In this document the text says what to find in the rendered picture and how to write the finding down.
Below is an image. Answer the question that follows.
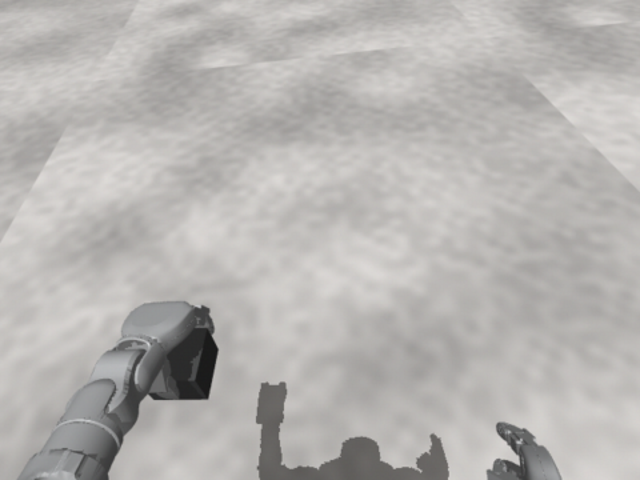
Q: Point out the small box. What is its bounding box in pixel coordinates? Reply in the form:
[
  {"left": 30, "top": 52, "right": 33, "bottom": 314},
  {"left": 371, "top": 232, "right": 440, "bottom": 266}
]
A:
[{"left": 148, "top": 328, "right": 218, "bottom": 400}]

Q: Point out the right robot hand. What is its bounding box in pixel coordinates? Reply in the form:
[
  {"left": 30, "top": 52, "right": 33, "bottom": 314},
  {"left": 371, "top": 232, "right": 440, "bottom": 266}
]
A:
[{"left": 487, "top": 422, "right": 562, "bottom": 480}]

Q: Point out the left robot hand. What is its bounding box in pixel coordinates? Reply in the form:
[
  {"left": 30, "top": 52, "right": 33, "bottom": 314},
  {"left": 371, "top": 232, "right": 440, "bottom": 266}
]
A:
[{"left": 121, "top": 301, "right": 214, "bottom": 399}]

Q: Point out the left robot arm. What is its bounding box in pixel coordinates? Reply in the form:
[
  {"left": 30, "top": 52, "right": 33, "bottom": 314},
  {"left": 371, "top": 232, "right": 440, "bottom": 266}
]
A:
[{"left": 17, "top": 334, "right": 165, "bottom": 480}]

